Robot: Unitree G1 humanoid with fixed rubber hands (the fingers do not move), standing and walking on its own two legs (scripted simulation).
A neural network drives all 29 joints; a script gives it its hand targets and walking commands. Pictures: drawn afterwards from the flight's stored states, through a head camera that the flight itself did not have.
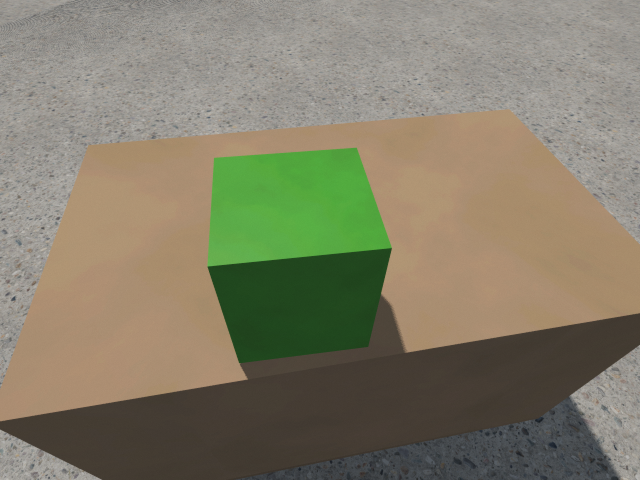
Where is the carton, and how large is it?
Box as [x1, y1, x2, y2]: [207, 148, 391, 362]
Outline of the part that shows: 356,148 214,158 207,266 239,362 355,348 368,345 391,247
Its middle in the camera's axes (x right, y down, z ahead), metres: -0.04 +0.02 +0.60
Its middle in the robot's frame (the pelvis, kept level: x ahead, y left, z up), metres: +0.44 +0.05 +0.01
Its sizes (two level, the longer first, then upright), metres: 0.210 0.200 0.250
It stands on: a pedestal, 0.66 m high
